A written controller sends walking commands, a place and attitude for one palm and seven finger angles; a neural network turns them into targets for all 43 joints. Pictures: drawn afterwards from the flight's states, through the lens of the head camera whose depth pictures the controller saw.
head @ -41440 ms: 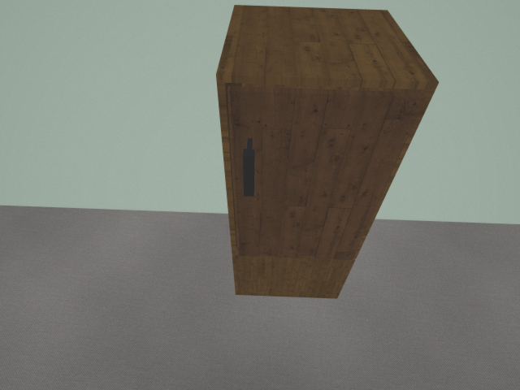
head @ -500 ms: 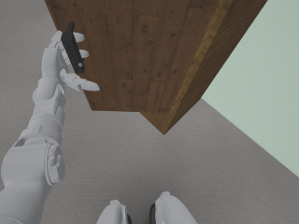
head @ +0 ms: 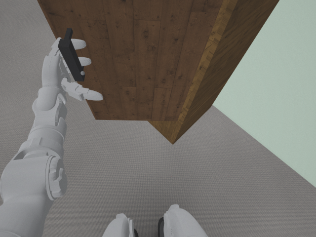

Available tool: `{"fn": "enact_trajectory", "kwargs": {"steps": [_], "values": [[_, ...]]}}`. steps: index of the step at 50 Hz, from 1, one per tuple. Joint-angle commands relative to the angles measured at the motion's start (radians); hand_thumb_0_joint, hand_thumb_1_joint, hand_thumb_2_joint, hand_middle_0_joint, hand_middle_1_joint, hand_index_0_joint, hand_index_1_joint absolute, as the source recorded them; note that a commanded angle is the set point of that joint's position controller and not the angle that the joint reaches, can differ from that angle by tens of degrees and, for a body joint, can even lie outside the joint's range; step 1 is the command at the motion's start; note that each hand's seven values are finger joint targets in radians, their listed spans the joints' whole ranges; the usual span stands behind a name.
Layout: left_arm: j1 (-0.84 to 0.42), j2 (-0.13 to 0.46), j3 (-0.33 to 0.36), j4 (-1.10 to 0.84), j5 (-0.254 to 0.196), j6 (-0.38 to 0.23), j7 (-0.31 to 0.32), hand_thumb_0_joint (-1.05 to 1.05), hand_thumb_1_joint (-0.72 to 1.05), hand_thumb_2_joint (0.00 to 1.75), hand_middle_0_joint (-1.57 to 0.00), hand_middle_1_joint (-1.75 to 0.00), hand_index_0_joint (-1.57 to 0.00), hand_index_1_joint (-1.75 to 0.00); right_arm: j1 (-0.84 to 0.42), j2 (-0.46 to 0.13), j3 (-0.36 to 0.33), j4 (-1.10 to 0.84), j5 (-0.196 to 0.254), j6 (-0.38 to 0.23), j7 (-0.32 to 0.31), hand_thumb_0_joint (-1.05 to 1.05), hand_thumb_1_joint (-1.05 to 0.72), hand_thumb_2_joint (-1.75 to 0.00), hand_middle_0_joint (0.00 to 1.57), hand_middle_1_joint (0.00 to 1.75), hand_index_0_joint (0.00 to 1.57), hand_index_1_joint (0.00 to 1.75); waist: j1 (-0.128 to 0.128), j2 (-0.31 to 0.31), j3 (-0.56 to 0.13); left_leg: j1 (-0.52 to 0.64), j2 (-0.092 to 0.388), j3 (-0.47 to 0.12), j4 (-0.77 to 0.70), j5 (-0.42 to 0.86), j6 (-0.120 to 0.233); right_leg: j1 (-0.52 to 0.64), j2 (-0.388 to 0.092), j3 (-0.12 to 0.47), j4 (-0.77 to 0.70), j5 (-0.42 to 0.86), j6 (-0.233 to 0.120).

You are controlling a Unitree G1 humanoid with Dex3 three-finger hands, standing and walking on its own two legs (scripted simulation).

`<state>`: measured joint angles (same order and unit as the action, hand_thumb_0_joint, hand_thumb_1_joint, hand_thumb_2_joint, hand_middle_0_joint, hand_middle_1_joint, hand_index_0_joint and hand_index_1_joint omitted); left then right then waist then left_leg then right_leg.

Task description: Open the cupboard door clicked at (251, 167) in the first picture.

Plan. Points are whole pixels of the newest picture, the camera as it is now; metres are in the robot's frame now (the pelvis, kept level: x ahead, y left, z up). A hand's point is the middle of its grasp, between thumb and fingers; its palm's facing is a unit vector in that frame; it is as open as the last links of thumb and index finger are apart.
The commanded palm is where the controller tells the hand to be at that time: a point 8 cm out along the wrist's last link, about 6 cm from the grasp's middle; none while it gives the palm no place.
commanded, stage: close the thumb around the handle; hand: left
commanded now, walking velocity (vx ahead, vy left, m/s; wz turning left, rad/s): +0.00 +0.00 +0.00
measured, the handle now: (74, 56) +0.56 +0.16 +0.07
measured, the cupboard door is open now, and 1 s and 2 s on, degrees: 45 45 91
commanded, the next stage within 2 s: pull the door open along its arc in 0.80 s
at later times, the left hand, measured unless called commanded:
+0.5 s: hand (79, 74) +0.50 +0.15 +0.06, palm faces -0.07 -1.00 -0.01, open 9.5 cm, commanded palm +0.48 +0.19 +0.07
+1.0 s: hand (81, 73) +0.51 +0.15 +0.06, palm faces -0.06 -1.00 -0.01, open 5.8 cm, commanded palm +0.47 +0.19 +0.07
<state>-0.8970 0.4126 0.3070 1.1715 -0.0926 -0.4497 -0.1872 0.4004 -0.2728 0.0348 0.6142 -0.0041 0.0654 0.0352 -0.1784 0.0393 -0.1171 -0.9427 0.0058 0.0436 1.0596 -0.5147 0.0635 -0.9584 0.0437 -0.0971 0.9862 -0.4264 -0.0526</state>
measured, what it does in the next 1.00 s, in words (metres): stands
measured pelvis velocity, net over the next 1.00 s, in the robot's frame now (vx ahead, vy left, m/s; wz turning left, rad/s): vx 0.00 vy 0.01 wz -0.01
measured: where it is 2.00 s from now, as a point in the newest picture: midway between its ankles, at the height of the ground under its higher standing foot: outside the picture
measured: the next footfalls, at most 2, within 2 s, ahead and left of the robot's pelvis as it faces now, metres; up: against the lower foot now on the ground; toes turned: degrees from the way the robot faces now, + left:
none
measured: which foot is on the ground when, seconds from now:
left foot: down 0.00-1.00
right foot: down 0.00-1.00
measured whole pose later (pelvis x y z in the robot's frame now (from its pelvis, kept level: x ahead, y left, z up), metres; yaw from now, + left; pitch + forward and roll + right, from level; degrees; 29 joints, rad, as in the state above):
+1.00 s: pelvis +0.00 +0.01 +0.00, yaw -1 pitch +23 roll -3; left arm -0.91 0.40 0.31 1.17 -0.08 -0.45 -0.16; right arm 0.41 -0.27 0.04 0.62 -0.01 0.07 0.04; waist -0.18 0.05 -0.12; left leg -0.96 0.00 0.05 1.08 -0.52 0.08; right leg -0.98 0.04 -0.09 1.00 -0.42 -0.03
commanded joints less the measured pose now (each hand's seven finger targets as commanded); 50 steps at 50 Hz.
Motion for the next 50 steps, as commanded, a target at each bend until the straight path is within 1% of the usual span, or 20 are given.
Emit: {"fn": "enact_trajectory", "kwargs": {"steps": [1,4,5,6,9,17,19,22,25,30,32,34,36,38,40,41,44,45,46,50], "values": [[-0.453,0.194,0.01,-0.213,-0.013,-0.069,-0.012,0.0,-0.5,0.3,-0.3,-1.2,-0.3,-1.2,0.171,-0.167,-0.064,-0.038,-0.001,-0.014,-0.015,0.0,-0.9,-0.9,0.2,0.3,0.2,0.3,-0.021,0.064,-0.478,0.272,-0.002,-0.095,-0.098,0.439,-0.026,0.288,0.004,0.1,-0.091,0.388,0.027],[-0.447,0.179,-0.001,-0.211,-0.014,-0.071,-0.017,0.0,-0.5,0.3,-0.3,-1.2,-0.3,-1.2,0.17,-0.166,-0.065,-0.037,-0.001,-0.014,-0.015,0.0,-0.9,-0.9,0.2,0.3,0.2,0.3,-0.018,0.081,-0.493,0.298,0.001,-0.101,-0.092,0.472,-0.03,0.266,0.005,0.094,-0.081,0.4,0.026],[-0.443,0.186,0.008,-0.187,-0.016,-0.065,-0.017,0.0,-0.5,0.3,-0.3,-1.2,-0.3,-1.2,0.172,-0.168,-0.065,-0.034,-0.001,-0.014,-0.014,0.0,-0.9,-0.9,0.2,0.3,0.2,0.3,-0.023,0.053,-0.468,0.278,0.001,-0.1,-0.093,0.451,-0.028,0.265,0.005,0.094,-0.085,0.388,0.027],[-0.443,0.208,0.022,-0.189,-0.015,-0.063,-0.016,0.0,-0.44,0.32,-0.3,-1.21,-0.3,-1.21,0.172,-0.172,-0.066,-0.034,0.0,-0.014,-0.017,0.0,-0.9,-0.9,0.2,0.3,0.2,0.3,-0.024,0.036,-0.462,0.257,0.0,-0.096,-0.092,0.435,-0.025,0.277,0.004,0.099,-0.088,0.384,0.029],[-0.449,0.226,0.037,-0.208,-0.013,-0.069,-0.016,0.0,-0.28,0.4,-0.32,-1.22,-0.32,-1.22,0.173,-0.17,-0.065,-0.039,-0.001,-0.016,-0.018,0.0,-0.9,-0.9,0.2,0.3,0.2,0.3,-0.007,0.082,-0.505,0.288,-0.001,-0.099,-0.089,0.472,-0.03,0.282,0.004,0.099,-0.077,0.406,0.025],[-0.43,0.21,0.028,-0.211,-0.02,-0.062,-0.029,0.0,0.17,0.59,-0.35,-1.27,-0.35,-1.27,0.168,-0.169,-0.065,-0.044,0.001,-0.015,-0.017,0.0,-0.9,-0.9,0.2,0.3,0.2,0.3,-0.013,0.055,-0.491,0.282,0.002,-0.099,-0.095,0.464,-0.029,0.283,0.006,0.095,-0.082,0.399,0.027],[-0.448,0.212,0.026,-0.228,-0.02,-0.069,-0.03,0.0,0.28,0.64,-0.36,-1.28,-0.36,-1.28,0.168,-0.169,-0.064,-0.043,0.001,-0.016,-0.019,0.0,-0.9,-0.9,0.2,0.3,0.2,0.3,-0.01,0.09,-0.504,0.311,0.005,-0.106,-0.094,0.488,-0.034,0.262,0.005,0.089,-0.076,0.396,0.025],[-0.44,0.201,0.02,-0.192,-0.023,-0.06,-0.028,0.0,0.45,0.71,-0.37,-1.3,-0.37,-1.3,0.168,-0.172,-0.064,-0.038,0.001,-0.017,-0.019,0.0,-0.9,-0.9,0.2,0.3,0.2,0.3,-0.018,0.062,-0.458,0.283,0.004,-0.106,-0.099,0.443,-0.032,0.248,0.007,0.088,-0.085,0.359,0.026],[-0.475,0.181,0.003,-0.193,-0.019,-0.064,-0.022,0.0,0.62,0.78,-0.38,-1.32,-0.38,-1.32,0.169,-0.174,-0.065,-0.033,-0.001,-0.02,-0.021,0.0,-0.9,-0.9,0.2,0.3,0.2,0.3,-0.032,0.058,-0.461,0.308,0.009,-0.121,-0.094,0.444,-0.034,0.201,0.006,0.081,-0.08,0.334,0.027],[-0.469,0.191,0.012,-0.201,-0.015,-0.076,-0.014,0.0,0.9,0.9,-0.4,-1.35,-0.4,-1.35,0.172,-0.175,-0.066,-0.032,-0.005,-0.022,-0.018,0.0,-0.9,-0.9,0.2,0.3,0.2,0.3,-0.019,0.097,-0.493,0.349,0.012,-0.132,-0.093,0.489,-0.045,0.187,0.007,0.074,-0.07,0.333,0.023],[-0.47,0.174,-0.004,-0.177,-0.008,-0.067,-0.01,0.0,0.9,0.9,-0.4,-1.35,-0.4,-1.35,0.17,-0.178,-0.065,-0.031,-0.005,-0.019,-0.016,0.0,-0.9,-0.9,0.2,0.3,0.2,0.3,-0.025,0.085,-0.452,0.337,0.015,-0.14,-0.101,0.461,-0.048,0.159,0.008,0.066,-0.072,0.299,0.022],[-0.49,0.193,0.013,-0.186,-0.006,-0.071,0.0,0.0,0.9,0.9,-0.4,-1.35,-0.4,-1.35,0.174,-0.182,-0.067,-0.03,-0.007,-0.019,-0.018,0.0,-0.9,-0.9,0.2,0.3,0.2,0.3,-0.023,0.093,-0.472,0.36,0.019,-0.151,-0.098,0.481,-0.052,0.139,0.008,0.063,-0.064,0.294,0.022],[-0.514,0.165,-0.011,-0.197,-0.002,-0.073,0.008,0.0,0.9,0.9,-0.4,-1.35,-0.4,-1.35,0.174,-0.18,-0.068,-0.027,-0.01,-0.019,-0.016,0.0,-0.9,-0.9,0.2,0.3,0.2,0.3,-0.037,0.093,-0.482,0.374,0.02,-0.153,-0.095,0.478,-0.052,0.128,0.007,0.061,-0.066,0.289,0.024],[-0.494,0.188,0.015,-0.191,-0.002,-0.075,0.015,0.0,0.9,0.9,-0.4,-1.35,-0.4,-1.35,0.184,-0.183,-0.069,-0.031,-0.012,-0.02,-0.016,0.0,-0.9,-0.9,0.2,0.3,0.2,0.3,-0.025,0.09,-0.491,0.372,0.018,-0.152,-0.094,0.504,-0.053,0.145,0.009,0.059,-0.062,0.303,0.021],[-0.481,0.173,0.002,-0.185,0.007,-0.074,0.017,0.0,0.9,0.9,-0.4,-1.35,-0.4,-1.35,0.179,-0.181,-0.069,-0.029,-0.012,-0.017,-0.014,0.0,-0.9,-0.9,0.2,0.3,0.2,0.3,-0.024,0.093,-0.494,0.376,0.02,-0.153,-0.092,0.504,-0.056,0.135,0.008,0.061,-0.062,0.301,0.022],[-0.513,0.132,-0.041,-0.205,0.007,-0.076,0.015,0.0,0.9,0.9,-0.4,-1.35,-0.4,-1.35,0.176,-0.176,-0.069,-0.027,-0.012,-0.017,-0.012,0.0,-0.9,-0.9,0.2,0.3,0.2,0.3,-0.04,0.102,-0.486,0.388,0.022,-0.156,-0.093,0.502,-0.057,0.122,0.007,0.059,-0.065,0.298,0.024],[-0.486,0.191,0.017,-0.194,0.003,-0.077,0.021,0.0,0.9,0.9,-0.4,-1.35,-0.4,-1.35,0.183,-0.184,-0.071,-0.024,-0.013,-0.016,-0.013,0.0,-0.9,-0.9,0.2,0.3,0.2,0.3,-0.022,0.083,-0.504,0.375,0.02,-0.152,-0.091,0.508,-0.055,0.148,0.01,0.061,-0.063,0.308,0.023],[-0.492,0.17,-0.009,-0.205,0.008,-0.078,0.019,0.0,0.9,0.9,-0.4,-1.35,-0.4,-1.35,0.181,-0.18,-0.069,-0.027,-0.011,-0.013,-0.013,0.0,-0.9,-0.9,0.2,0.3,0.2,0.3,-0.028,0.087,-0.497,0.38,0.021,-0.155,-0.095,0.515,-0.057,0.147,0.009,0.06,-0.063,0.312,0.023],[-0.477,0.2,0.02,-0.205,0.008,-0.08,0.019,0.0,0.9,0.9,-0.4,-1.35,-0.4,-1.35,0.181,-0.181,-0.07,-0.029,-0.012,-0.012,-0.013,0.0,-0.9,-0.9,0.2,0.3,0.2,0.3,-0.012,0.094,-0.496,0.372,0.018,-0.149,-0.097,0.511,-0.057,0.162,0.009,0.063,-0.065,0.311,0.021],[-0.36,0.174,0.018,-0.237,-0.007,-0.081,0.005,0.0,0.9,0.9,-0.4,-1.35,-0.4,-1.35,0.167,-0.172,-0.071,-0.053,-0.005,-0.005,-0.009,0.0,-0.9,-0.9,0.2,0.3,0.2,0.3,0.018,0.091,-0.527,0.392,0.018,-0.134,-0.102,0.56,-0.057,0.207,0.012,0.064,-0.069,0.351,0.022]]}}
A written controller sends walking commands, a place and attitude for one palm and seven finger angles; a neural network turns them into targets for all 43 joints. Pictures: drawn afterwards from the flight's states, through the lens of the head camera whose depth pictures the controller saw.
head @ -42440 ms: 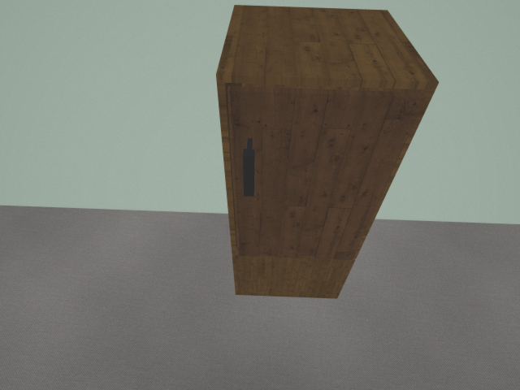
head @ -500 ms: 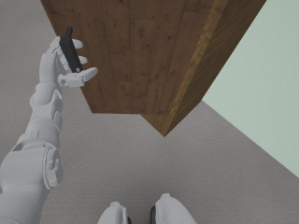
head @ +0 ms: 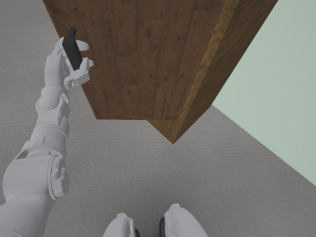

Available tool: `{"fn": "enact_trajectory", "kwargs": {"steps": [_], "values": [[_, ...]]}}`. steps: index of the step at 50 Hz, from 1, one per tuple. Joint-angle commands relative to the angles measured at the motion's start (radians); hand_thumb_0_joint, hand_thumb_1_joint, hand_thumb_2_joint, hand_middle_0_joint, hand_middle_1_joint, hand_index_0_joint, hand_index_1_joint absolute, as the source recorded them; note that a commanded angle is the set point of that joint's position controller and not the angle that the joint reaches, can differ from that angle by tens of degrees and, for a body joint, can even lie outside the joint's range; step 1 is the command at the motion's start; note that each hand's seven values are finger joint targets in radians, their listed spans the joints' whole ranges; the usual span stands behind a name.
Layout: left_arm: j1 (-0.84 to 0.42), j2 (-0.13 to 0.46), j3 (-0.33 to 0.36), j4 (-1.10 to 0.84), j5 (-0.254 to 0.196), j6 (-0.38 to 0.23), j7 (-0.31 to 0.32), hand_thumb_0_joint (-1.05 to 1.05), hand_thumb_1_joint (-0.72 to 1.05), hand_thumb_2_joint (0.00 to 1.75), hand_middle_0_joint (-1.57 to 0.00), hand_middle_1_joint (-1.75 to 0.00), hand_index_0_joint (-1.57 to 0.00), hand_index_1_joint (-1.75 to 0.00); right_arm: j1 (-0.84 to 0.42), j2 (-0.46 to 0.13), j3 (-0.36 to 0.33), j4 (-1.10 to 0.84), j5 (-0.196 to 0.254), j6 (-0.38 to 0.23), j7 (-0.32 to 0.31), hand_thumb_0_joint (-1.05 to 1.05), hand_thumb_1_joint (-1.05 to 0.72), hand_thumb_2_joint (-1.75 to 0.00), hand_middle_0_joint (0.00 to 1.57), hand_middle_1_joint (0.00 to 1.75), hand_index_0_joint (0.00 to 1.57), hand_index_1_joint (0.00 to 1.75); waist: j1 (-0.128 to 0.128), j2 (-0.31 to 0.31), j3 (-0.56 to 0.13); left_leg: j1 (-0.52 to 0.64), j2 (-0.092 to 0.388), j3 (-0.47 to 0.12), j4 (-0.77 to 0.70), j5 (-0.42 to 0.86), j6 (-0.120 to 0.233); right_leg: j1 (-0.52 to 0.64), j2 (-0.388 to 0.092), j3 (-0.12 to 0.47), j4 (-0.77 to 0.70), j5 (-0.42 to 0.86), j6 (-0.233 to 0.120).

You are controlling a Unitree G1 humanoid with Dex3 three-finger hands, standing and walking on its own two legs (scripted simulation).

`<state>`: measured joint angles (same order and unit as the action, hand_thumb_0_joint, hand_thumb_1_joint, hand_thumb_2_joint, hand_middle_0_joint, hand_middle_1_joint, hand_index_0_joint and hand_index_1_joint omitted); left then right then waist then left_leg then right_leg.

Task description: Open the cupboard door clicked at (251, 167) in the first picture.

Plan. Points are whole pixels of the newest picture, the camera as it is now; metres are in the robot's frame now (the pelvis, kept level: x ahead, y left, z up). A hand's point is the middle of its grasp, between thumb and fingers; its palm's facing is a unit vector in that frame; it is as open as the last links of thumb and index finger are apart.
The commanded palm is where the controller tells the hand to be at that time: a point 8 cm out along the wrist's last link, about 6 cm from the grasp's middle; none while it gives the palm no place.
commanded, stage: pull the door open along its arc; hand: left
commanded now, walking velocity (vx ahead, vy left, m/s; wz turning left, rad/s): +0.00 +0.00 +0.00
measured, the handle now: (78, 54) +0.56 +0.16 +0.07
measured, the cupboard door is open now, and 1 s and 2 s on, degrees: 45 91 89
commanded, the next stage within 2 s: open thumb and fingers to let go in 0.92 s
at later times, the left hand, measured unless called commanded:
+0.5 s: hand (104, 125) +0.36 +0.09 +0.07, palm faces +0.17 -0.98 +0.07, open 6.3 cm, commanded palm +0.31 +0.17 +0.07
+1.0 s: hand (144, 160) +0.28 +0.01 +0.07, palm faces +0.27 -0.96 -0.01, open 6.2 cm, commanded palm +0.24 +0.06 +0.07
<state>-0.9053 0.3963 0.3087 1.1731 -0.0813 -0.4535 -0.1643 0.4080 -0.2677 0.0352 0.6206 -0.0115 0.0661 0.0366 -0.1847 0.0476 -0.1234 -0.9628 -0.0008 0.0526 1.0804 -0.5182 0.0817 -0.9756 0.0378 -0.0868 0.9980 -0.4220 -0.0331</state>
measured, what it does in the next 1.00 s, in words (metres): shifts its weight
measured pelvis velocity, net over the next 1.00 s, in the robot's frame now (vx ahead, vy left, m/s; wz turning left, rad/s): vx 0.02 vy -0.06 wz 0.06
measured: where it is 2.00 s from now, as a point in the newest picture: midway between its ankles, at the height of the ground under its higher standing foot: outside the picture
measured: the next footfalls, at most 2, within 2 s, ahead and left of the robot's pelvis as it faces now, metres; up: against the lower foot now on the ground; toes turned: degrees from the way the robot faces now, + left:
none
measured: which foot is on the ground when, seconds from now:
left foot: down 0.00-1.00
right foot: down 0.00-1.00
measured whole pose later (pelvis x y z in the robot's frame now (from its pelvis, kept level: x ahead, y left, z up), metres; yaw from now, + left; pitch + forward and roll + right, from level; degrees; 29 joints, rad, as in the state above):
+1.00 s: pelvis +0.02 -0.06 +0.02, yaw +4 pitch +12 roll +1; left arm 0.24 -0.07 -0.28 0.08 0.08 -0.31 0.48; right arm 0.24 -0.19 0.01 0.53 -0.05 0.00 0.04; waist -0.03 0.03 -0.15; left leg -0.65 -0.01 0.01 0.94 -0.49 0.00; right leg -0.69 0.03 -0.12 0.94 -0.46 -0.11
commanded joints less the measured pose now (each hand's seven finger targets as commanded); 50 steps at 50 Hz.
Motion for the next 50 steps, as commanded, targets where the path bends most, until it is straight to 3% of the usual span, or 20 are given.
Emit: {"fn": "enact_trajectory", "kwargs": {"steps": [1,6,7,10,12,14,15,16,17,18,19,20,23,25,28,33,41,46,49,50], "values": [[-0.32,0.175,0.006,-0.254,-0.024,-0.076,-0.022,0.0,0.9,0.9,-0.4,-1.35,-0.4,-1.35,0.153,-0.175,-0.071,-0.067,0.004,-0.004,-0.008,0.0,-0.9,-0.9,0.2,0.3,0.2,0.3,0.027,0.074,-0.512,0.404,0.024,-0.138,-0.13,0.559,-0.074,0.24,0.017,0.053,-0.085,0.353,0.002],[-0.109,0.135,-0.001,-0.37,-0.058,-0.065,-0.035,0.0,0.9,0.9,-0.4,-1.35,-0.4,-1.35,0.121,-0.162,-0.077,-0.114,0.019,0.004,-0.003,0.0,-0.9,-0.9,0.2,0.3,0.2,0.3,0.073,0.027,-0.499,0.38,0.016,-0.104,-0.162,0.57,-0.064,0.348,0.019,0.061,-0.109,0.415,0.003],[-0.048,0.115,-0.014,-0.392,-0.063,-0.058,-0.036,0.0,0.9,0.9,-0.4,-1.35,-0.4,-1.35,0.111,-0.159,-0.078,-0.125,0.024,0.006,-0.001,0.0,-0.9,-0.9,0.2,0.3,0.2,0.3,0.081,0.001,-0.474,0.366,0.016,-0.099,-0.175,0.554,-0.062,0.366,0.019,0.058,-0.116,0.414,0.002],[0.134,0.063,-0.039,-0.538,-0.09,-0.05,-0.035,0.0,0.9,0.9,-0.4,-1.35,-0.4,-1.35,0.076,-0.148,-0.084,-0.159,0.033,-0.001,0.006,0.0,-0.9,-0.9,0.2,0.3,0.2,0.3,0.117,0.01,-0.478,0.379,0.013,-0.077,-0.195,0.588,-0.06,0.424,0.014,0.063,-0.128,0.459,0.003],[0.268,0.036,-0.055,-0.636,-0.106,-0.039,-0.032,0.0,0.9,0.9,-0.4,-1.35,-0.4,-1.35,0.054,-0.142,-0.087,-0.18,0.038,-0.007,0.009,0.0,-0.9,-0.9,0.2,0.3,0.2,0.3,0.134,-0.032,-0.452,0.355,0.012,-0.068,-0.212,0.599,-0.056,0.48,0.008,0.066,-0.135,0.499,0.003],[0.409,0.013,-0.066,-0.739,-0.119,-0.034,-0.026,0.0,0.9,0.9,-0.4,-1.35,-0.4,-1.35,0.023,-0.134,-0.087,-0.202,0.043,-0.015,0.013,0.0,-0.9,-0.9,0.2,0.3,0.2,0.3,0.155,-0.017,-0.423,0.362,0.012,-0.061,-0.223,0.62,-0.057,0.498,0.004,0.066,-0.139,0.517,0.003],[0.442,-0.017,0.07,-0.826,-0.187,-0.03,0.117,0.0,0.9,0.9,-0.4,-1.35,-0.4,-1.35,-0.025,-0.103,-0.087,-0.212,0.038,-0.029,0.013,0.0,-0.9,-0.9,0.2,0.3,0.2,0.3,0.239,-0.018,-0.413,0.338,0.011,-0.053,-0.238,0.613,-0.077,0.502,0.009,0.048,-0.138,0.487,0.0],[0.538,-0.113,-0.029,-0.853,-0.16,-0.016,0.184,0.0,0.9,0.9,-0.4,-1.35,-0.4,-1.35,-0.041,-0.094,-0.082,-0.219,0.028,-0.041,0.021,0.0,-0.9,-0.9,0.2,0.3,0.2,0.3,0.216,-0.007,-0.384,0.35,0.008,-0.046,-0.24,0.595,-0.081,0.492,0.008,0.045,-0.14,0.477,0.003],[0.591,-0.128,-0.033,-0.884,-0.142,-0.008,0.241,0.0,0.9,0.9,-0.4,-1.35,-0.4,-1.35,-0.046,-0.093,-0.082,-0.216,0.024,-0.046,0.026,0.0,-0.9,-0.9,0.2,0.3,0.2,0.3,0.213,-0.05,-0.359,0.339,0.012,-0.05,-0.24,0.585,-0.084,0.484,0.004,0.037,-0.137,0.469,0.003],[0.627,-0.1,-0.016,-0.933,-0.116,-0.014,0.296,0.0,0.9,0.9,-0.4,-1.35,-0.4,-1.35,-0.058,-0.093,-0.083,-0.219,0.016,-0.048,0.026,0.0,-0.9,-0.9,0.2,0.3,0.2,0.3,0.229,-0.056,-0.358,0.328,0.009,-0.053,-0.238,0.586,-0.087,0.503,0.002,0.04,-0.128,0.47,-0.002],[0.665,-0.117,-0.028,-0.974,-0.086,-0.015,0.344,0.0,0.9,0.9,-0.4,-1.35,-0.4,-1.35,-0.075,-0.083,-0.081,-0.222,0.008,-0.048,0.029,0.0,-0.9,-0.9,0.2,0.3,0.2,0.3,0.237,-0.033,-0.363,0.329,0.004,-0.046,-0.235,0.572,-0.087,0.513,-0.003,0.05,-0.12,0.483,-0.002],[0.703,-0.148,-0.055,-0.992,-0.055,-0.011,0.389,0.0,0.9,0.9,-0.4,-1.35,-0.4,-1.35,-0.09,-0.072,-0.078,-0.224,0.001,-0.046,0.03,0.0,-0.9,-0.9,0.2,0.3,0.2,0.3,0.234,-0.055,-0.348,0.322,0.003,-0.046,-0.232,0.555,-0.086,0.514,-0.007,0.051,-0.117,0.484,-0.001],[0.705,-0.198,-0.112,-1.031,0.024,-0.008,0.513,0.0,0.9,0.9,-0.4,-1.35,-0.4,-1.35,-0.134,-0.058,-0.074,-0.224,-0.018,-0.038,0.019,0.0,-0.9,-0.9,0.2,0.3,0.2,0.3,0.226,-0.111,-0.302,0.285,-0.007,-0.056,-0.228,0.437,-0.08,0.514,-0.016,0.066,-0.125,0.426,-0.003],[0.698,-0.26,-0.172,-1.048,0.065,0.006,0.583,0.0,0.9,0.9,-0.4,-1.35,-0.4,-1.35,-0.175,-0.042,-0.065,-0.224,-0.025,-0.031,0.012,0.0,-0.9,-0.9,0.2,0.3,0.2,0.3,0.222,-0.082,-0.282,0.289,-0.014,-0.054,-0.228,0.388,-0.076,0.496,-0.026,0.075,-0.137,0.382,-0.002],[0.704,-0.321,-0.239,-1.061,0.118,0.034,0.669,0.0,0.9,0.9,-0.4,-1.35,-0.4,-1.35,-0.2,-0.028,-0.062,-0.218,-0.036,-0.025,-0.002,0.0,-0.9,-0.9,0.2,0.3,0.2,0.3,0.213,-0.107,-0.299,0.303,-0.018,-0.062,-0.224,0.362,-0.074,0.507,-0.027,0.081,-0.152,0.356,-0.002],[0.781,-0.402,-0.356,-1.084,0.147,0.067,0.671,0.0,0.9,0.9,-0.4,-1.35,-0.4,-1.35,-0.223,-0.015,-0.061,-0.217,-0.037,-0.024,-0.013,0.0,-0.9,-0.9,0.2,0.3,0.2,0.3,0.194,-0.105,-0.282,0.317,-0.023,-0.055,-0.226,0.338,-0.069,0.545,-0.041,0.106,-0.19,0.392,0.003],[1.011,-0.495,-0.486,-1.232,0.143,0.074,0.644,0.0,0.9,0.9,-0.4,-1.35,-0.4,-1.35,-0.248,0.004,-0.053,-0.25,-0.035,-0.067,-0.008,0.0,-0.9,-0.9,0.2,0.3,0.2,0.3,0.186,-0.149,-0.256,0.298,-0.026,-0.063,-0.222,0.312,-0.076,0.619,-0.078,0.145,-0.214,0.516,0.026],[1.087,-0.56,-0.584,-1.298,0.19,0.076,0.66,0.0,0.9,0.9,-0.4,-1.35,-0.4,-1.35,-0.262,0.016,-0.051,-0.259,-0.039,-0.107,-0.007,0.0,-0.9,-0.9,0.2,0.3,0.2,0.3,0.175,-0.134,-0.242,0.276,-0.032,-0.072,-0.198,0.268,-0.078,0.587,-0.093,0.175,-0.225,0.464,0.028],[1.105,-0.607,-0.63,-1.318,0.171,0.09,0.663,0.0,0.9,0.9,-0.4,-1.35,-0.4,-1.35,-0.274,0.019,-0.049,-0.26,-0.035,-0.134,-0.004,0.0,-0.9,-0.9,0.2,0.3,0.2,0.3,0.164,-0.163,-0.226,0.254,-0.038,-0.082,-0.181,0.231,-0.082,0.578,-0.107,0.202,-0.253,0.419,0.035],[1.062,-0.584,-0.613,-1.315,0.17,0.09,0.671,0.0,0.9,0.9,-0.4,-1.35,-0.4,-1.35,-0.276,0.013,-0.05,-0.252,-0.035,-0.139,-0.006,0.0,-0.9,-0.9,0.2,0.3,0.2,0.3,0.158,-0.153,-0.215,0.248,-0.039,-0.082,-0.174,0.212,-0.083,0.555,-0.11,0.208,-0.26,0.372,0.035]]}}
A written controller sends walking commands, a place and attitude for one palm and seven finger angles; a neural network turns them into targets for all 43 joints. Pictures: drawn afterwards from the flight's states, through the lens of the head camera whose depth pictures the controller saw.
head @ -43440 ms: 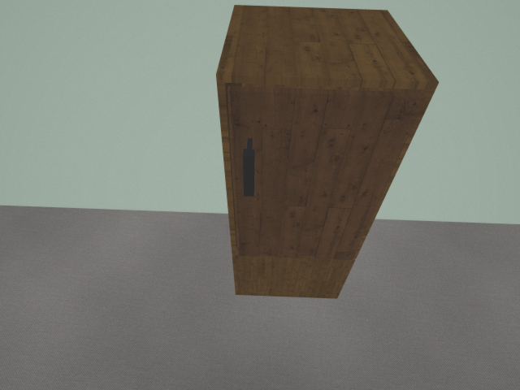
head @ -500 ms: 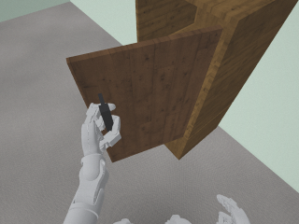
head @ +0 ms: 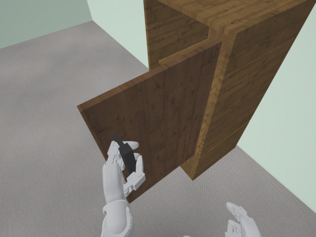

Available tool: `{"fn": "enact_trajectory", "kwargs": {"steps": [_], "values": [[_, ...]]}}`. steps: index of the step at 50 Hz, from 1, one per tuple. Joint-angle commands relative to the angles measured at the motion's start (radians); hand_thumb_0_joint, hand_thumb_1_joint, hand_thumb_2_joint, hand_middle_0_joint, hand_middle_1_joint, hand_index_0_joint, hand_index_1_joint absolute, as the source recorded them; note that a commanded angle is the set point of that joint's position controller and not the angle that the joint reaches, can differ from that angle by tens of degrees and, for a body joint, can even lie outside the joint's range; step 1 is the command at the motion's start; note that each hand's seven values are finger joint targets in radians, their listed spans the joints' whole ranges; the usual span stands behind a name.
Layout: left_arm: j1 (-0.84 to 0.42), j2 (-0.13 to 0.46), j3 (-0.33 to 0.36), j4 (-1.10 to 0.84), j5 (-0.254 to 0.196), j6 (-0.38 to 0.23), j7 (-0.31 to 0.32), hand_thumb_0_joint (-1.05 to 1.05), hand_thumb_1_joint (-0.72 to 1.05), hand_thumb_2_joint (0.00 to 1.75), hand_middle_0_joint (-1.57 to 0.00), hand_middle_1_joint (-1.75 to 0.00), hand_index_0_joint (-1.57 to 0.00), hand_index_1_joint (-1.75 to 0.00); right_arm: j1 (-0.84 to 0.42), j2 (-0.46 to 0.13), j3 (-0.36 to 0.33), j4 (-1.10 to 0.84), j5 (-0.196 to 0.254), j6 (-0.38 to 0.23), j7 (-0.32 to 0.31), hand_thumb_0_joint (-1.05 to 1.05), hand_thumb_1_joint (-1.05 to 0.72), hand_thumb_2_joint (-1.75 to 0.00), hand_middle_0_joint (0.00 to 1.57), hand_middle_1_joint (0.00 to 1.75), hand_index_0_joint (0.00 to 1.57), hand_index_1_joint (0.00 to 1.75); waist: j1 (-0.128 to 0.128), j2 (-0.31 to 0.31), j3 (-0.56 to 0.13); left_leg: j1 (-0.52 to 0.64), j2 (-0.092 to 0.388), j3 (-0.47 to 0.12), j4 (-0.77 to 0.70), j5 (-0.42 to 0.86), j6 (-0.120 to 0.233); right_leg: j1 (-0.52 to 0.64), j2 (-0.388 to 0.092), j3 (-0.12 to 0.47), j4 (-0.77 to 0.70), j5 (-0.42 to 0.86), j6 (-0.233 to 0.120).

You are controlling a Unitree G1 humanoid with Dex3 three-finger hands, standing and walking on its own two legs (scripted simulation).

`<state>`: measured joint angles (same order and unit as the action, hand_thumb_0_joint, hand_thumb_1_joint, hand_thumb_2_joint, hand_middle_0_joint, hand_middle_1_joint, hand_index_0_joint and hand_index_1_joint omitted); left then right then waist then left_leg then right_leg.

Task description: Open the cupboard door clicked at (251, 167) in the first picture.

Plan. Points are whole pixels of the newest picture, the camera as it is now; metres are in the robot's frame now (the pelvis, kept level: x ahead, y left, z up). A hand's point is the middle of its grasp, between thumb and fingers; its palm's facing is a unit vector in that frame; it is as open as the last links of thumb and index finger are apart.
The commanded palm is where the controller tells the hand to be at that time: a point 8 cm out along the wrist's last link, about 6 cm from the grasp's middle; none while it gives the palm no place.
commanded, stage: open thumb and fingers to let go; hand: left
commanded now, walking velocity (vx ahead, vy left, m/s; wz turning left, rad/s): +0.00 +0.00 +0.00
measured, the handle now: (125, 155) +0.31 +0.09 +0.05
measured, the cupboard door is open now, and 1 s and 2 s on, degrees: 91 89 94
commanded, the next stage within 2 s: slide the hand sideways off the handle in 0.84 s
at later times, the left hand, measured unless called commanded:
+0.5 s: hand (136, 170) +0.27 +0.06 +0.05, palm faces +0.28 -0.96 +0.00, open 11.9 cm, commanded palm +0.23 +0.10 +0.05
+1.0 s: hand (134, 170) +0.27 +0.06 +0.05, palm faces +0.14 -0.99 -0.03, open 15.0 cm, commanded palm +0.23 +0.09 +0.05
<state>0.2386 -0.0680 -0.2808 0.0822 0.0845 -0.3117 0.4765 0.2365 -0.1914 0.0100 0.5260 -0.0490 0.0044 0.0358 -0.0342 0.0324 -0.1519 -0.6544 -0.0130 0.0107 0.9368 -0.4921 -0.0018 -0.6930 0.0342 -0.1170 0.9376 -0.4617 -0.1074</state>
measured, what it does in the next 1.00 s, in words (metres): stands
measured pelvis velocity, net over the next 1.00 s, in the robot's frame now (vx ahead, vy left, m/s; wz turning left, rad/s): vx -0.02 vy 0.03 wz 0.01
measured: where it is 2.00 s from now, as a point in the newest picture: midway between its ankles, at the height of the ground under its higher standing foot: outside the picture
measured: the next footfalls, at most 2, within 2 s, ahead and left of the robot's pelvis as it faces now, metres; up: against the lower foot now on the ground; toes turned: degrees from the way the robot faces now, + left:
none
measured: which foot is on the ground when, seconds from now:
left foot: down 0.00-1.00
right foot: down 0.00-1.00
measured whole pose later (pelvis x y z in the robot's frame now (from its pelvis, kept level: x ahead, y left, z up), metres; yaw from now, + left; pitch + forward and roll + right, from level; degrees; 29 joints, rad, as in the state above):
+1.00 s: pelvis -0.02 +0.03 -0.01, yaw +0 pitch +12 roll +0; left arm 0.05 -0.07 -0.31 0.20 0.10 -0.30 0.47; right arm 0.21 -0.20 0.02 0.53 -0.04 -0.04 0.05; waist -0.01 0.04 -0.14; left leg -0.73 -0.04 0.02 1.02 -0.50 0.04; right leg -0.76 0.00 -0.11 1.00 -0.45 -0.07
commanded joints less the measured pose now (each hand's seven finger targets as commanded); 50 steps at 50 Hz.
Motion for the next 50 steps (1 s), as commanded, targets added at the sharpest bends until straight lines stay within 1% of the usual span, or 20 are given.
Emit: {"fn": "enact_trajectory", "kwargs": {"steps": [1,3,5,7,9,10,11,13,16,21,23,27,29,32,41,44,47,48,49,50], "values": [[-0.184,-0.085,0.007,-0.208,0.006,-0.052,0.045,0.0,0.9,0.9,-0.4,-1.35,-0.4,-1.35,-0.104,-0.068,-0.023,-0.143,0.001,-0.079,-0.012,0.0,-0.9,-0.9,0.2,0.3,0.2,0.3,-0.006,-0.138,-0.167,-0.075,-0.028,-0.041,-0.02,0.162,0.003,0.242,-0.11,0.25,-0.208,0.356,0.112],[-0.217,-0.066,0.035,-0.179,0.008,-0.052,0.06,0.0,0.76,0.84,-0.39,-1.34,-0.39,-1.34,-0.113,-0.067,-0.023,-0.134,0.0,-0.086,-0.018,0.0,-0.9,-0.9,0.2,0.3,0.2,0.3,0.0,-0.14,-0.158,-0.092,-0.031,-0.041,-0.012,0.129,0.004,0.227,-0.116,0.273,-0.232,0.256,0.112],[-0.22,-0.071,0.036,-0.166,0.006,-0.05,0.061,0.0,0.62,0.78,-0.38,-1.32,-0.38,-1.32,-0.11,-0.065,-0.024,-0.129,-0.001,-0.092,-0.019,0.0,-0.9,-0.9,0.2,0.3,0.2,0.3,0.009,-0.142,-0.195,-0.104,-0.034,-0.042,-0.01,0.13,0.003,0.258,-0.128,0.289,-0.229,0.271,0.118],[-0.213,-0.067,0.038,-0.151,-0.001,-0.049,0.049,0.0,0.48,0.72,-0.37,-1.3,-0.37,-1.3,-0.105,-0.068,-0.025,-0.13,0.001,-0.094,-0.021,0.0,-0.9,-0.9,0.2,0.3,0.2,0.3,0.007,-0.16,-0.2,-0.112,-0.034,-0.041,-0.011,0.133,0.005,0.276,-0.133,0.297,-0.232,0.298,0.125],[-0.223,-0.067,0.037,-0.16,-0.003,-0.052,0.039,0.0,0.34,0.66,-0.36,-1.29,-0.36,-1.29,-0.1,-0.071,-0.03,-0.129,0.003,-0.093,-0.02,0.0,-0.9,-0.9,0.2,0.3,0.2,0.3,0.011,-0.16,-0.223,-0.112,-0.032,-0.041,-0.014,0.147,0.004,0.3,-0.136,0.297,-0.22,0.348,0.127],[-0.221,-0.069,0.032,-0.16,-0.005,-0.053,0.031,0.0,0.27,0.63,-0.35,-1.28,-0.35,-1.28,-0.1,-0.072,-0.03,-0.128,0.004,-0.092,-0.019,0.0,-0.9,-0.9,0.2,0.3,0.2,0.3,0.008,-0.153,-0.217,-0.111,-0.031,-0.041,-0.014,0.142,0.005,0.293,-0.136,0.294,-0.221,0.337,0.127],[-0.237,-0.062,0.036,-0.153,-0.008,-0.056,0.026,0.0,0.2,0.6,-0.35,-1.27,-0.35,-1.27,-0.099,-0.073,-0.029,-0.125,0.005,-0.091,-0.02,0.0,-0.9,-0.9,0.2,0.3,0.2,0.3,0.003,-0.172,-0.206,-0.115,-0.03,-0.042,-0.014,0.134,0.007,0.284,-0.137,0.294,-0.226,0.318,0.129],[-0.256,-0.057,0.037,-0.157,-0.008,-0.062,0.021,0.0,0.06,0.54,-0.34,-1.26,-0.34,-1.26,-0.104,-0.076,-0.031,-0.125,0.005,-0.09,-0.02,0.0,-0.9,-0.9,0.2,0.3,0.2,0.3,0.005,-0.152,-0.2,-0.108,-0.03,-0.042,-0.014,0.132,0.008,0.272,-0.133,0.292,-0.228,0.287,0.123],[-0.283,-0.087,0.006,-0.138,0.001,-0.066,0.022,0.0,-0.15,0.45,-0.32,-1.24,-0.32,-1.24,-0.104,-0.076,-0.029,-0.128,0.003,-0.095,-0.017,0.0,-0.9,-0.9,0.2,0.3,0.2,0.3,-0.004,-0.153,-0.187,-0.099,-0.028,-0.044,-0.012,0.124,0.012,0.23,-0.127,0.268,-0.219,0.242,0.119],[-0.345,-0.084,0.009,-0.11,0.003,-0.063,0.028,0.0,-0.5,0.3,-0.3,-1.2,-0.3,-1.2,-0.111,-0.078,-0.03,-0.126,0.006,-0.095,-0.02,0.0,-0.9,-0.9,0.2,0.3,0.2,0.3,-0.004,-0.153,-0.197,-0.098,-0.029,-0.043,-0.008,0.108,0.015,0.208,-0.123,0.264,-0.22,0.169,0.113],[-0.368,-0.087,0.01,-0.092,0.0,-0.056,0.031,0.0,-0.5,0.3,-0.3,-1.2,-0.3,-1.2,-0.105,-0.08,-0.028,-0.125,0.006,-0.093,-0.02,0.0,-0.9,-0.9,0.2,0.3,0.2,0.3,-0.005,-0.158,-0.191,-0.094,-0.029,-0.045,-0.012,0.111,0.017,0.198,-0.117,0.25,-0.22,0.161,0.109],[-0.411,-0.103,-0.004,-0.069,0.011,-0.052,0.043,0.0,-0.5,0.3,-0.27,-1.0,-0.27,-1.0,-0.104,-0.082,-0.03,-0.123,0.006,-0.091,-0.019,0.0,-0.9,-0.9,0.2,0.3,0.2,0.3,-0.009,-0.141,-0.195,-0.068,-0.026,-0.043,-0.021,0.114,0.02,0.163,-0.102,0.214,-0.203,0.131,0.1],[-0.406,-0.107,-0.002,-0.066,0.011,-0.047,0.049,0.0,-0.5,0.3,-0.25,-0.9,-0.25,-0.9,-0.102,-0.082,-0.031,-0.127,0.004,-0.09,-0.017,0.0,-0.9,-0.9,0.2,0.3,0.2,0.3,0.002,-0.124,-0.222,-0.057,-0.025,-0.042,-0.024,0.137,0.021,0.17,-0.094,0.2,-0.184,0.165,0.095],[-0.392,-0.123,-0.012,-0.062,0.014,-0.04,0.055,0.0,-0.5,0.3,-0.22,-0.75,-0.22,-0.75,-0.093,-0.084,-0.031,-0.132,0.004,-0.087,-0.013,0.0,-0.9,-0.9,0.2,0.3,0.2,0.3,0.005,-0.121,-0.233,-0.038,-0.023,-0.04,-0.034,0.165,0.022,0.17,-0.08,0.168,-0.163,0.208,0.089],[-0.386,-0.182,-0.047,-0.066,0.011,-0.028,0.074,0.0,-0.5,0.3,-0.15,-0.3,-0.15,-0.3,-0.101,-0.085,-0.03,-0.143,0.004,-0.09,-0.001,0.0,-0.9,-0.9,0.2,0.3,0.2,0.3,0.01,-0.107,-0.209,0.001,-0.015,-0.045,-0.054,0.189,0.021,0.118,-0.047,0.101,-0.13,0.19,0.07],[-0.395,-0.194,-0.059,-0.071,0.018,-0.023,0.08,0.0,-0.5,0.3,-0.15,-0.3,-0.15,-0.3,-0.104,-0.086,-0.03,-0.14,0.005,-0.092,0.003,0.0,-0.9,-0.9,0.2,0.3,0.2,0.3,0.01,-0.086,-0.215,0.02,-0.01,-0.053,-0.056,0.211,0.02,0.097,-0.038,0.084,-0.11,0.199,0.062],[-0.396,-0.216,-0.079,-0.075,0.017,-0.016,0.081,0.0,-0.5,0.3,-0.15,-0.3,-0.15,-0.3,-0.106,-0.087,-0.03,-0.142,0.007,-0.091,0.009,0.0,-0.9,-0.9,0.2,0.3,0.2,0.3,0.01,-0.095,-0.214,0.028,-0.006,-0.062,-0.059,0.22,0.017,0.087,-0.032,0.069,-0.095,0.197,0.059],[-0.424,-0.093,-0.291,-0.077,0.129,-0.055,-0.128,0.0,-0.5,0.3,-0.15,-0.3,-0.15,-0.3,-0.034,-0.129,-0.033,-0.12,0.012,-0.09,0.014,0.0,-0.9,-0.9,0.2,0.3,0.2,0.3,-0.093,-0.125,-0.122,0.02,-0.003,-0.059,-0.03,0.225,0.04,0.031,-0.049,0.106,-0.087,0.282,0.066],[-0.476,-0.023,-0.212,-0.163,0.092,-0.099,-0.239,0.0,-0.5,0.3,-0.15,-0.3,-0.15,-0.3,-0.023,-0.124,-0.045,-0.143,0.019,-0.089,0.009,0.0,-0.9,-0.9,0.2,0.3,0.2,0.3,-0.055,-0.074,-0.227,0.031,-0.01,-0.061,-0.025,0.237,0.04,0.08,-0.055,0.113,-0.071,0.306,0.059],[-0.456,0.002,-0.213,-0.178,0.074,-0.115,-0.326,0.0,-0.5,0.3,-0.15,-0.3,-0.15,-0.3,-0.03,-0.124,-0.045,-0.157,0.027,-0.091,0.003,0.0,-0.9,-0.9,0.2,0.3,0.2,0.3,-0.042,-0.053,-0.269,0.051,-0.011,-0.061,-0.022,0.238,0.04,0.099,-0.055,0.121,-0.064,0.311,0.057]]}}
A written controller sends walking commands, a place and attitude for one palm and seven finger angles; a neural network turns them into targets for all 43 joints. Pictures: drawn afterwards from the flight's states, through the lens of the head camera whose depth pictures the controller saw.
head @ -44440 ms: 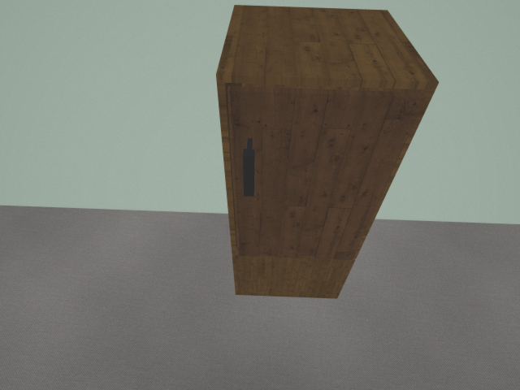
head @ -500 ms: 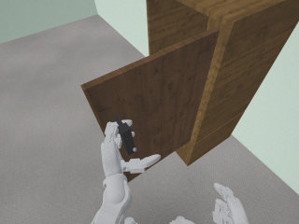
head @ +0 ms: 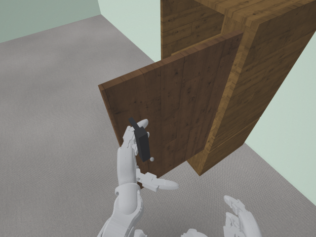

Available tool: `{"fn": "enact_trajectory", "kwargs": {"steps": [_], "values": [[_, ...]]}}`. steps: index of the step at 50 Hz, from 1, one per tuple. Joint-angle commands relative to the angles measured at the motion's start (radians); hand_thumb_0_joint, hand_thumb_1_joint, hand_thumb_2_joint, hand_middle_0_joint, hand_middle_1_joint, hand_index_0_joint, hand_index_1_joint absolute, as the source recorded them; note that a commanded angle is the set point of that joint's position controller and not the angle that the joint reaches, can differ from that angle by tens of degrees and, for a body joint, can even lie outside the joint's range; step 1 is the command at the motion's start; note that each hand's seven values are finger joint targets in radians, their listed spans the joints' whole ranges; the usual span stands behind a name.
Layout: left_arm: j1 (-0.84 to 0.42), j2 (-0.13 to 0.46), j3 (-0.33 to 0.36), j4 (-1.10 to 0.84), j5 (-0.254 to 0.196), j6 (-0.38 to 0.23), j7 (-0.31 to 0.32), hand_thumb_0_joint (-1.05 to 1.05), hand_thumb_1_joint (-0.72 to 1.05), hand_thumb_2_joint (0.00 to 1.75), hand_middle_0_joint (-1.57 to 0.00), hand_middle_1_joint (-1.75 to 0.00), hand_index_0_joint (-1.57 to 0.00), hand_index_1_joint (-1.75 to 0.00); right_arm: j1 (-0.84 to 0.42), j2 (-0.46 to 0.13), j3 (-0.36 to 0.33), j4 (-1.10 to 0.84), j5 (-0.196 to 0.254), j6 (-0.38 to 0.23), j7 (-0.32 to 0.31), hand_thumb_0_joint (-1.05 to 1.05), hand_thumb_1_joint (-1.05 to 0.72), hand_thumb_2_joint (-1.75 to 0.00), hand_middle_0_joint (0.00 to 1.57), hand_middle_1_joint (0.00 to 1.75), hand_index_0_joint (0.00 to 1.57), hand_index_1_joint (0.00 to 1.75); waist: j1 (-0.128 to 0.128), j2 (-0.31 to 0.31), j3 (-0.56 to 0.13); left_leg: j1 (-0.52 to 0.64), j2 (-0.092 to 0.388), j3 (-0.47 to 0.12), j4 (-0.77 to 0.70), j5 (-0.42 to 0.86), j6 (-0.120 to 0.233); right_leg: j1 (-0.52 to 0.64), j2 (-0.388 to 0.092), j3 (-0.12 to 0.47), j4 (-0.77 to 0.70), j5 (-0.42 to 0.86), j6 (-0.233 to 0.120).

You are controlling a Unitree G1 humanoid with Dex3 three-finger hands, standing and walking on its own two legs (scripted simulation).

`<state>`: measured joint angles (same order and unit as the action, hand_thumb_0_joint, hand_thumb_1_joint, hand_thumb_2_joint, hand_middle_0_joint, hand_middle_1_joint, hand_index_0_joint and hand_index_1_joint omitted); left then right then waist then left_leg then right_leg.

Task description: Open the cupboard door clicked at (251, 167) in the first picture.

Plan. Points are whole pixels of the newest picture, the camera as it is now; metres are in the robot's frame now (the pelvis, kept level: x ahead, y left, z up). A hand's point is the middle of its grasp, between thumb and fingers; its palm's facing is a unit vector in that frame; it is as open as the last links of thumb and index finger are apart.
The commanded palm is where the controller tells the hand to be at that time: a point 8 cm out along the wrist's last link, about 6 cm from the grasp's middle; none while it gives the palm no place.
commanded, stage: slide the hand sideways off the handle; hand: left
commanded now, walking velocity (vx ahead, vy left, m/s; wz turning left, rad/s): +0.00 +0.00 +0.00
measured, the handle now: (138, 139) +0.34 +0.07 +0.06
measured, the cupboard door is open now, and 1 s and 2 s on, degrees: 89 94 94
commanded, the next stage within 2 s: draw the hand back to the body in 1.14 s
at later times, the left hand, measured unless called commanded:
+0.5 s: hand (145, 184) +0.23 +0.04 +0.06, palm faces -0.20 -0.98 +0.01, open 16.2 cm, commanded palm +0.21 +0.10 +0.06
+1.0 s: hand (120, 199) +0.20 +0.09 +0.06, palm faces -0.13 -0.99 +0.00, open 16.2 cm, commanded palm +0.17 +0.15 +0.06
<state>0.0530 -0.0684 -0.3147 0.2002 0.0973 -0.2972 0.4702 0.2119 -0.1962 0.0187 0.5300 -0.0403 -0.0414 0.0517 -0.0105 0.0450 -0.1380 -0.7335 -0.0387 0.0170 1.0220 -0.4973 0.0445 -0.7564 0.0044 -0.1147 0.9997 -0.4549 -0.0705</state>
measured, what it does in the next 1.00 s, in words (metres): stands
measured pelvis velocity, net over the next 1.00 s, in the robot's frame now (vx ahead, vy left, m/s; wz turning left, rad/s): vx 0.01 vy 0.01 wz -0.02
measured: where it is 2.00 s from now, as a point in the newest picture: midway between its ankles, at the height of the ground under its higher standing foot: outside the picture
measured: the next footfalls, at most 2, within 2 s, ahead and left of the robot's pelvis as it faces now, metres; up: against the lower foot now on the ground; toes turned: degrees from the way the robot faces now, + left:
none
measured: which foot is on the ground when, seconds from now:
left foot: down 0.00-1.00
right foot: down 0.00-1.00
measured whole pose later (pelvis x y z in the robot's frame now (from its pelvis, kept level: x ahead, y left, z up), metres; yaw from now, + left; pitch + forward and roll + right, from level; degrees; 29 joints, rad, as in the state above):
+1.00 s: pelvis +0.01 +0.01 -0.02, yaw -1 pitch +13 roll -1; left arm 0.59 0.12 -0.21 -0.30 -0.05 -0.32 -0.03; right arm 0.28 -0.22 0.03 0.34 0.01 -0.04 0.01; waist 0.00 0.04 -0.15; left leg -0.79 -0.03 0.03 1.13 -0.57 0.06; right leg -0.82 0.01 -0.10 1.09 -0.51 -0.05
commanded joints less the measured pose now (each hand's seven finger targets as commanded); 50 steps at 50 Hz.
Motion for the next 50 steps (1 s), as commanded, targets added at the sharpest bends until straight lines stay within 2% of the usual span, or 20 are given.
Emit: {"fn": "enact_trajectory", "kwargs": {"steps": [1,3,4,6,8,11,13,18,19,21,22,25,28,31,33,36,37,39,43,50], "values": [[-0.25,0.012,-0.173,-0.292,0.023,-0.134,-0.396,0.0,-0.5,0.3,-0.15,-0.3,-0.15,-0.3,0.0,-0.12,-0.051,-0.174,0.028,-0.049,-0.018,0.0,-0.9,-0.9,0.2,0.3,0.2,0.3,-0.074,-0.089,-0.276,0.128,0.013,-0.071,-0.109,0.242,-0.004,0.169,-0.024,0.119,-0.129,0.307,0.023],[-0.213,0.0,-0.145,-0.306,-0.073,-0.109,-0.484,0.0,-0.5,0.3,-0.15,-0.3,-0.15,-0.3,-0.012,-0.117,-0.039,-0.21,0.049,-0.052,-0.027,0.0,-0.9,-0.9,0.2,0.3,0.2,0.3,-0.065,-0.068,-0.243,0.131,0.013,-0.074,-0.128,0.203,-0.005,0.157,-0.017,0.114,-0.149,0.238,0.022],[-0.201,-0.016,-0.12,-0.306,-0.12,-0.093,-0.491,0.0,-0.5,0.3,-0.15,-0.3,-0.15,-0.3,-0.019,-0.115,-0.033,-0.219,0.055,-0.055,-0.033,0.0,-0.9,-0.9,0.2,0.3,0.2,0.3,-0.063,-0.098,-0.211,0.119,0.012,-0.078,-0.139,0.173,-0.006,0.15,-0.012,0.104,-0.161,0.193,0.027],[-0.138,-0.022,-0.07,-0.317,-0.161,-0.066,-0.463,0.0,-0.5,0.3,-0.15,-0.3,-0.15,-0.3,-0.033,-0.119,-0.032,-0.237,0.061,-0.055,-0.037,0.0,-0.9,-0.9,0.2,0.3,0.2,0.3,-0.04,-0.12,-0.185,0.113,0.016,-0.084,-0.16,0.141,-0.012,0.137,-0.006,0.086,-0.166,0.124,0.028],[-0.105,-0.011,-0.046,-0.343,-0.148,-0.052,-0.41,0.0,-0.5,0.3,-0.15,-0.3,-0.15,-0.3,-0.037,-0.12,-0.029,-0.248,0.058,-0.054,-0.033,0.0,-0.9,-0.9,0.2,0.3,0.2,0.3,-0.023,-0.103,-0.177,0.112,0.017,-0.095,-0.17,0.156,-0.018,0.129,-0.004,0.069,-0.141,0.12,0.021],[-0.026,0.005,-0.038,-0.389,-0.093,-0.057,-0.348,0.0,-0.5,0.3,-0.15,-0.3,-0.15,-0.3,-0.02,-0.117,-0.037,-0.268,0.045,-0.047,-0.018,0.0,-0.9,-0.9,0.2,0.3,0.2,0.3,-0.015,-0.118,-0.211,0.11,0.022,-0.088,-0.147,0.207,-0.019,0.127,-0.006,0.07,-0.108,0.172,0.021],[0.046,0.037,-0.025,-0.408,-0.059,-0.06,-0.33,0.0,-0.5,0.3,-0.15,-0.3,-0.15,-0.3,-0.018,-0.116,-0.038,-0.283,0.041,-0.039,-0.01,0.0,-0.9,-0.9,0.2,0.3,0.2,0.3,0.005,-0.101,-0.209,0.091,0.021,-0.083,-0.144,0.226,-0.024,0.139,-0.005,0.074,-0.094,0.187,0.014],[0.128,0.046,-0.044,-0.467,-0.031,-0.062,-0.33,0.0,-0.5,0.3,-0.15,-0.3,-0.15,-0.3,-0.015,-0.112,-0.036,-0.308,0.042,-0.019,-0.004,0.0,-0.9,-0.9,0.2,0.3,0.2,0.3,-0.001,-0.092,-0.178,0.078,0.027,-0.083,-0.135,0.204,-0.026,0.118,-0.002,0.079,-0.089,0.17,0.013],[0.132,0.046,-0.047,-0.475,-0.033,-0.059,-0.333,0.0,-0.5,0.3,-0.15,-0.3,-0.15,-0.3,-0.014,-0.111,-0.033,-0.313,0.042,-0.016,-0.006,0.0,-0.9,-0.9,0.2,0.3,0.2,0.3,-0.006,-0.104,-0.167,0.068,0.026,-0.083,-0.139,0.188,-0.026,0.119,-0.004,0.079,-0.092,0.16,0.015],[0.17,0.051,-0.046,-0.506,-0.039,-0.055,-0.341,0.0,-0.5,0.3,-0.15,-0.3,-0.15,-0.3,-0.017,-0.109,-0.033,-0.323,0.045,-0.014,-0.012,0.0,-0.9,-0.9,0.2,0.3,0.2,0.3,-0.002,-0.091,-0.169,0.072,0.026,-0.081,-0.138,0.176,-0.026,0.118,-0.002,0.082,-0.095,0.151,0.017],[0.159,0.052,-0.053,-0.534,-0.042,-0.055,-0.346,0.0,-0.5,0.3,-0.15,-0.3,-0.15,-0.3,-0.014,-0.11,-0.031,-0.324,0.047,-0.015,-0.014,0.0,-0.9,-0.9,0.2,0.3,0.2,0.3,-0.011,-0.074,-0.162,0.081,0.029,-0.086,-0.139,0.177,-0.028,0.107,-0.001,0.079,-0.092,0.15,0.016],[0.238,0.062,-0.045,-0.574,-0.062,-0.055,-0.36,0.0,-0.5,0.3,-0.15,-0.3,-0.15,-0.3,-0.006,-0.109,-0.032,-0.331,0.047,-0.02,-0.019,0.0,-0.9,-0.9,0.2,0.3,0.2,0.3,-0.006,-0.086,-0.179,0.083,0.029,-0.087,-0.13,0.212,-0.028,0.122,0.002,0.078,-0.087,0.183,0.019],[0.283,0.101,-0.01,-0.603,-0.071,-0.063,-0.376,0.0,-0.5,0.3,-0.15,-0.3,-0.15,-0.3,0.001,-0.113,-0.031,-0.329,0.046,-0.025,-0.026,0.0,-0.9,-0.9,0.2,0.3,0.2,0.3,-0.003,-0.085,-0.178,0.07,0.027,-0.089,-0.121,0.233,-0.029,0.128,0.004,0.078,-0.076,0.202,0.017],[0.331,0.108,-0.004,-0.63,-0.082,-0.069,-0.398,0.0,-0.5,0.3,-0.15,-0.3,-0.15,-0.3,0.008,-0.114,-0.032,-0.335,0.046,-0.03,-0.026,0.0,-0.9,-0.9,0.2,0.3,0.2,0.3,-0.009,-0.082,-0.181,0.065,0.028,-0.09,-0.108,0.248,-0.033,0.114,0.004,0.076,-0.063,0.217,0.021],[0.383,0.129,0.02,-0.628,-0.089,-0.068,-0.41,0.0,-0.5,0.3,-0.15,-0.3,-0.15,-0.3,0.009,-0.114,-0.032,-0.34,0.047,-0.033,-0.029,0.0,-0.9,-0.9,0.2,0.3,0.2,0.3,0.0,-0.089,-0.167,0.045,0.025,-0.084,-0.105,0.248,-0.03,0.126,0.006,0.08,-0.065,0.222,0.02],[0.372,0.138,0.022,-0.669,-0.099,-0.078,-0.432,0.0,-0.5,0.3,-0.15,-0.3,-0.15,-0.3,0.005,-0.116,-0.033,-0.345,0.046,-0.038,-0.033,0.0,-0.9,-0.9,0.2,0.3,0.2,0.3,-0.012,-0.072,-0.171,0.033,0.022,-0.083,-0.092,0.206,-0.027,0.104,0.003,0.084,-0.062,0.192,0.024],[0.411,0.16,0.053,-0.662,-0.105,-0.079,-0.437,0.0,-0.5,0.3,-0.15,-0.3,-0.15,-0.3,0.009,-0.118,-0.034,-0.347,0.047,-0.038,-0.035,0.0,-0.9,-0.9,0.2,0.3,0.2,0.3,0.0,-0.072,-0.162,0.027,0.023,-0.084,-0.095,0.199,-0.03,0.102,0.005,0.083,-0.06,0.178,0.022],[0.42,0.154,0.044,-0.683,-0.113,-0.08,-0.45,0.0,-0.5,0.3,-0.15,-0.3,-0.15,-0.3,0.008,-0.119,-0.035,-0.352,0.048,-0.042,-0.037,0.0,-0.9,-0.9,0.2,0.3,0.2,0.3,-0.006,-0.075,-0.175,0.026,0.021,-0.083,-0.086,0.211,-0.027,0.106,0.005,0.085,-0.058,0.193,0.024],[0.497,0.196,0.102,-0.697,-0.138,-0.077,-0.472,0.0,-0.5,0.3,-0.15,-0.3,-0.15,-0.3,0.018,-0.122,-0.039,-0.356,0.052,-0.044,-0.045,0.0,-0.9,-0.9,0.2,0.3,0.2,0.3,0.002,-0.096,-0.186,0.006,0.018,-0.074,-0.073,0.223,-0.024,0.131,0.008,0.095,-0.063,0.217,0.027],[0.566,0.223,0.134,-0.749,-0.174,-0.099,-0.525,0.0,-0.5,0.3,-0.15,-0.3,-0.15,-0.3,0.018,-0.122,-0.046,-0.357,0.056,-0.058,-0.054,0.0,-0.9,-0.9,0.2,0.3,0.2,0.3,-0.003,-0.069,-0.174,-0.017,0.015,-0.067,-0.05,0.211,-0.023,0.119,0.005,0.105,-0.062,0.222,0.034]]}}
